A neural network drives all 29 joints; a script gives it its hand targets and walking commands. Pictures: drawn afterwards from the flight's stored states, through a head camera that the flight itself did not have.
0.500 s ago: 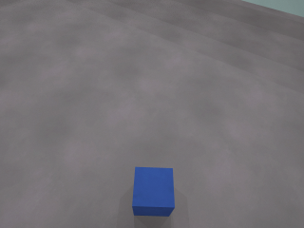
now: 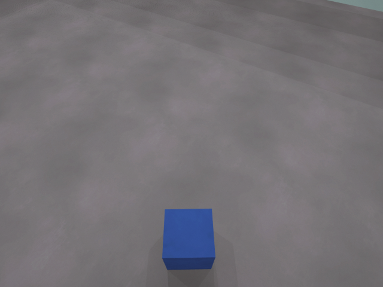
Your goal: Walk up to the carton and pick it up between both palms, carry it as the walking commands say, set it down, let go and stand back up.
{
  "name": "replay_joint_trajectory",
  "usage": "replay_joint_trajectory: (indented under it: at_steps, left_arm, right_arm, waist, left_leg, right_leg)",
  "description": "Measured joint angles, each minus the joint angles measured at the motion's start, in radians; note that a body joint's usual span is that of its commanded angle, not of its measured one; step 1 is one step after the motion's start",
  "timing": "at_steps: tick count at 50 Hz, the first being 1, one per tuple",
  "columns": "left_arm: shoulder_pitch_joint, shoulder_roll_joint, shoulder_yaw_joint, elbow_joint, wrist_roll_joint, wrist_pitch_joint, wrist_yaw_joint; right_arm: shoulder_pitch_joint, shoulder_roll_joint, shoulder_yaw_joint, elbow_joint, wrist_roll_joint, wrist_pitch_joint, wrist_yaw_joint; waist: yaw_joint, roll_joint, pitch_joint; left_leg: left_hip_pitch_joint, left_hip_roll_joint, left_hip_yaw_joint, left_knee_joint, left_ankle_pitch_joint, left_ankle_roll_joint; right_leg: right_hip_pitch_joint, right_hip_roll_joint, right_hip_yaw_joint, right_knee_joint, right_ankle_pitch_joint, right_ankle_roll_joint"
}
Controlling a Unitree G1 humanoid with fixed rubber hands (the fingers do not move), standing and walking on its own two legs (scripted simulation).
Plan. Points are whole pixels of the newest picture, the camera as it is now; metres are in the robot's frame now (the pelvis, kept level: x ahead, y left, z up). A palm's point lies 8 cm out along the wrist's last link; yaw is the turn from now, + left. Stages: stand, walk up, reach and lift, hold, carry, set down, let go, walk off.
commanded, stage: walk up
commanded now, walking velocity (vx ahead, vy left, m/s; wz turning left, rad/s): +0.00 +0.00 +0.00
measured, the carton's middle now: (188, 240) +0.39 +0.02 -0.65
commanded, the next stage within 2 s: stand in 0.28 s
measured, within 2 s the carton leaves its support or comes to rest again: neither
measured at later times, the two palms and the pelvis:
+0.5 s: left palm out of the picture -0.02 +0.26 -0.14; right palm out of the picture +0.00 -0.21 -0.15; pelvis -0.01 +0.02 +0.00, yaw +0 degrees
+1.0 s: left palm (89, 273) +0.17 +0.24 -0.13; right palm (290, 280) +0.16 -0.21 -0.12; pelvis +0.00 +0.02 -0.02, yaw +0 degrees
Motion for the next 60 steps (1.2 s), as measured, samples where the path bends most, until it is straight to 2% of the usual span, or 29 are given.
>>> replay_joint_trajectory:
  at_steps: [4, 7, 16, 34, 37, 40, 44, 47, 50, 52, 60]
  left_arm:
    - [0.0, 0.0, 0.0, 0.022, 0.0, -0.003, 0.0]
    - [0.0, 0.0, 0.0, 0.033, 0.0, -0.003, 0.0]
    - [-0.001, 0.0, 0.0, 0.053, 0.0, -0.003, 0.0]
    - [0.0, 0.0, 0.0, 0.046, -0.006, 0.006, 0.0]
    - [-0.028, 0.0, 0.0, -0.186, -0.056, 0.131, 0.0]
    - [-0.163, 0.0, -0.005, -0.334, -0.075, 0.289, -0.004]
    - [-0.317, 0.0, -0.016, -0.404, -0.074, 0.503, -0.015]
    - [-0.329, 0.0, -0.015, -0.452, -0.072, 0.582, -0.017]
    - [-0.31, 0.0, -0.015, -0.459, -0.059, 0.579, -0.023]
    - [-0.296, 0.0, -0.015, -0.453, -0.056, 0.549, -0.028]
    - [-0.287, 0.0, 0.021, -0.412, -0.042, 0.299, -0.046]
  right_arm:
    - [0.0, -0.001, 0.0, 0.014, 0.0, 0.0, 0.0]
    - [0.0, -0.003, 0.0, 0.025, 0.0, -0.001, -0.002]
    - [0.0, 0.025, 0.002, 0.036, 0.0, -0.016, -0.001]
    - [0.0, 0.023, 0.009, 0.04, 0.0, -0.016, 0.001]
    - [-0.026, -0.012, 0.052, -0.143, 0.005, 0.086, 0.008]
    - [-0.137, -0.06, 0.068, -0.266, 0.018, 0.236, 0.009]
    - [-0.274, -0.088, 0.074, -0.314, 0.02, 0.447, 0.024]
    - [-0.286, -0.079, 0.074, -0.351, 0.02, 0.522, 0.041]
    - [-0.283, -0.054, 0.068, -0.359, 0.02, 0.522, 0.055]
    - [-0.282, -0.033, 0.061, -0.362, 0.02, 0.486, 0.062]
    - [-0.283, 0.029, -0.021, -0.36, 0.015, 0.239, 0.056]
  waist:
    - [-0.001, 0.003, 0.0]
    - [0.0, 0.018, 0.0]
    - [-0.003, -0.019, 0.0]
    - [-0.002, 0.007, -0.001]
    - [0.004, -0.002, -0.001]
    - [0.012, -0.02, 0.007]
    - [0.012, -0.039, 0.008]
    - [0.012, -0.044, 0.008]
    - [0.012, -0.042, 0.009]
    - [0.012, -0.038, 0.01]
    - [0.012, -0.023, -0.023]
  left_leg:
    - [0.011, 0.0, -0.001, -0.029, 0.014, 0.0]
    - [0.037, 0.004, -0.001, -0.105, 0.088, -0.001]
    - [0.038, -0.012, 0.001, -0.118, 0.084, -0.001]
    - [0.033, -0.012, 0.001, -0.115, 0.082, 0.002]
    - [-0.053, -0.012, 0.001, -0.032, 0.04, 0.014]
    - [-0.087, -0.012, 0.001, 0.019, 0.038, 0.013]
    - [-0.087, -0.012, 0.0, 0.038, 0.022, 0.013]
    - [-0.087, -0.012, 0.0, 0.038, 0.013, 0.009]
    - [-0.091, -0.013, 0.0, 0.038, 0.001, 0.005]
    - [-0.109, -0.013, 0.0, 0.039, -0.001, 0.005]
    - [-0.357, -0.012, -0.001, 0.127, -0.001, 0.005]
  right_leg:
    - [0.0, 0.005, -0.001, -0.001, 0.004, 0.0]
    - [0.0, 0.02, -0.003, -0.001, 0.006, 0.008]
    - [0.001, 0.005, -0.003, -0.013, 0.018, 0.023]
    - [-0.006, 0.004, -0.003, -0.006, 0.013, 0.022]
    - [-0.093, -0.002, -0.002, 0.08, -0.025, 0.024]
    - [-0.13, -0.007, -0.001, 0.139, -0.035, 0.017]
    - [-0.131, -0.008, 0.0, 0.159, -0.053, 0.013]
    - [-0.131, -0.008, 0.0, 0.16, -0.063, 0.014]
    - [-0.136, -0.008, 0.001, 0.159, -0.074, 0.016]
    - [-0.153, -0.008, 0.001, 0.16, -0.077, 0.017]
    - [-0.405, -0.014, 0.009, 0.252, -0.076, 0.019]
